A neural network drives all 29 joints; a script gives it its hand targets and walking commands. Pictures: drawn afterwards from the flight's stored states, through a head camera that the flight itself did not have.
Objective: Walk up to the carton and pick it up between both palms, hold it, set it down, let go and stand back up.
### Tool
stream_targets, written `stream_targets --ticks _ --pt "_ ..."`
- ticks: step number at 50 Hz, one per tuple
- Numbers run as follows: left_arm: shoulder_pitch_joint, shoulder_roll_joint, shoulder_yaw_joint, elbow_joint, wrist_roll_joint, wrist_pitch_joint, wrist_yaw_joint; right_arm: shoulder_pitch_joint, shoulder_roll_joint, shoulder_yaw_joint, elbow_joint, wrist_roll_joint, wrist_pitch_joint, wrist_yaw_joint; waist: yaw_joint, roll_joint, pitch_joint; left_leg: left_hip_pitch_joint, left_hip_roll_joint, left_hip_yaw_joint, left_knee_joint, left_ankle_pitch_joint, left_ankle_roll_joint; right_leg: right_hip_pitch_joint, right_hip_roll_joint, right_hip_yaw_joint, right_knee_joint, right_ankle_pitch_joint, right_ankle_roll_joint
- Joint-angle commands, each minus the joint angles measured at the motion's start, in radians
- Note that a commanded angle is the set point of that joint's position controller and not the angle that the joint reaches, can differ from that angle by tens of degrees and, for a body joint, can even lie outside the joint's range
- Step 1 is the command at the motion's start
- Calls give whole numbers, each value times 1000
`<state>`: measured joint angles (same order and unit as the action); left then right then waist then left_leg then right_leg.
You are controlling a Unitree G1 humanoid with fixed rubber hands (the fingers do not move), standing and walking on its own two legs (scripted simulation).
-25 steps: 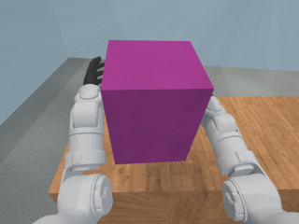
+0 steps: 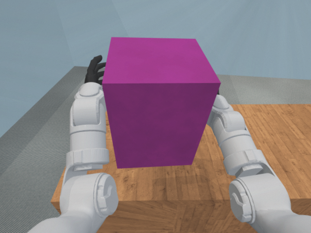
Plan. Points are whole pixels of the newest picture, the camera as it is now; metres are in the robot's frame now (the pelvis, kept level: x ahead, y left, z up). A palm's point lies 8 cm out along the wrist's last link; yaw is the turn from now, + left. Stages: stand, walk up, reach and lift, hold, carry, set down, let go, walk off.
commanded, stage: hold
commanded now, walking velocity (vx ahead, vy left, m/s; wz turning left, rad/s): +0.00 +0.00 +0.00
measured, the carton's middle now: (154, 106) +0.36 +0.00 +0.19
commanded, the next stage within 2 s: none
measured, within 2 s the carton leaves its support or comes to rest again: neither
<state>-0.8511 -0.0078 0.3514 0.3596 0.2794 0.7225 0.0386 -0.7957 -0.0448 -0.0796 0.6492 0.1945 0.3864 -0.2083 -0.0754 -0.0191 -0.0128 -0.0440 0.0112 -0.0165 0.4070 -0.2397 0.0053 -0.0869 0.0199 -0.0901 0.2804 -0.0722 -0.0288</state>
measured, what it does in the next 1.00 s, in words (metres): stands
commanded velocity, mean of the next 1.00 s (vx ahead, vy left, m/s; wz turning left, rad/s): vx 0.00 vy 0.00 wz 0.00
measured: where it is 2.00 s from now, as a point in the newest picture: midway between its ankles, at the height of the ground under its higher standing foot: outside the picture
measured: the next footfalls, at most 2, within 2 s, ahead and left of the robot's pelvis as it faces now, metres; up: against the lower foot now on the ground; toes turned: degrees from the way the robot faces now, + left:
none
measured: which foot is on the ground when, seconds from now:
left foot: down 0.00-1.00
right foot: down 0.00-1.00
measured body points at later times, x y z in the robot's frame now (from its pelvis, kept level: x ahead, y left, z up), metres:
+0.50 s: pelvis +0.00 +0.00 +0.00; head -0.05 +0.01 +0.45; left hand +0.40 +0.14 +0.24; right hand +0.39 -0.15 +0.20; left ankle +0.00 +0.11 -0.75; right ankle +0.06 -0.10 -0.75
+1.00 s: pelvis +0.01 +0.00 +0.00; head -0.05 +0.02 +0.45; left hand +0.40 +0.15 +0.24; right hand +0.39 -0.14 +0.20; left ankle +0.00 +0.11 -0.75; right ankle +0.06 -0.10 -0.75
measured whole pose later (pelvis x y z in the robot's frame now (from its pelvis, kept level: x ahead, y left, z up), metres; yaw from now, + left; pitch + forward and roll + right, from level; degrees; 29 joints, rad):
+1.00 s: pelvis +0.01 +0.00 +0.00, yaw +1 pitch -7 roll -2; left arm -0.78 -0.01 0.33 0.27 0.26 0.75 0.03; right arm -0.76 -0.05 -0.03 0.58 0.25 0.41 -0.24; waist -0.09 -0.01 -0.01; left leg -0.03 0.02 -0.03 0.41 -0.25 0.00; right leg -0.06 0.03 -0.10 0.27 -0.08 -0.03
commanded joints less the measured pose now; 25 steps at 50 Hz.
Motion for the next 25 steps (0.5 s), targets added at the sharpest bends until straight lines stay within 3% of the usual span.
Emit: stream_targets --ticks 1,2,4,6,9,11,12,14,16,17,18,19,20,21,23,24,25 --pt "-565 -705 -447 2 -112 -28 -137 -979 683 374 -390 94 -80 72 -1 28 -377 -169 -50 13 -109 132 -5 335 33 43 0 38 33" --pt "-578 -700 -471 -34 -117 -29 -133 -972 694 391 -373 122 -81 74 4 67 -400 -146 -56 17 -90 200 -19 339 32 55 8 94 35" --pt "-571 -749 -561 -92 -159 -25 -127 -969 683 420 -421 154 -81 61 -42 102 -478 -78 -48 -3 -46 345 -54 364 40 55 21 195 30" --pt "-601 -756 -571 -98 -174 -35 -121 -995 683 419 -462 161 -81 56 -46 86 -469 -75 -51 -3 -38 326 -46 336 46 40 12 179 29" --pt "-588 -727 -500 -28 -128 -27 -128 -988 689 405 -426 132 -68 54 -21 49 -388 -130 -51 3 -76 199 -21 302 42 44 3 68 35" --pt "-567 -715 -506 -63 -128 -22 -131 -939 678 395 -397 133 -59 59 -36 64 -399 -122 -42 -6 -81 229 -34 321 32 51 7 104 31" --pt "-573 -725 -507 -68 -133 -27 -128 -968 684 404 -433 135 -69 59 -21 63 -412 -135 -43 -6 -80 227 -31 331 35 52 5 95 26" --pt "-591 -730 -526 -64 -149 -32 -127 -992 676 402 -452 136 -70 59 -32 68 -413 -125 -54 -4 -77 232 -36 327 38 45 2 113 31" --pt "-565 -703 -461 18 -108 -20 -129 -962 677 384 -354 120 -59 69 -9 45 -334 -149 -43 -4 -98 171 -26 289 37 48 1 31 34" --pt "-571 -721 -473 -43 -120 -24 -128 -995 682 402 -420 127 -66 69 -6 29 -393 -131 -45 -2 -94 180 -19 322 41 40 -1 54 33" --pt "-586 -714 -460 -4 -106 -21 -128 -963 666 361 -336 105 -57 70 -16 48 -317 -152 -40 -3 -106 124 -21 273 43 42 -10 -15 27" --pt "-607 -729 -467 3 -117 -28 -129 -986 681 358 -365 96 -68 75 -24 64 -346 -155 -45 3 -112 94 -18 271 42 33 -10 -30 28" --pt "-561 -711 -455 27 -105 -19 -131 -993 675 353 -368 111 -67 74 -3 58 -347 -162 -41 -1 -118 106 -17 284 35 50 -8 -25 30" --pt "-611 -718 -480 8 -132 -30 -129 -1033 685 365 -404 109 -80 73 -12 36 -391 -160 -48 4 -110 102 -8 298 40 38 -9 -10 33" --pt "-619 -729 -490 -50 -143 -43 -119 -1028 699 399 -413 133 -80 77 3 48 -448 -132 -48 5 -96 186 -12 321 43 41 4 62 38" --pt "-625 -730 -492 -11 -151 -43 -116 -1025 694 408 -395 135 -73 74 -10 56 -424 -136 -51 2 -85 194 -20 306 43 48 -1 63 29" --pt "-613 -743 -499 -15 -139 -42 -111 -1060 706 421 -445 139 -86 71 8 54 -453 -133 -54 4 -80 203 -15 317 42 44 6 68 32"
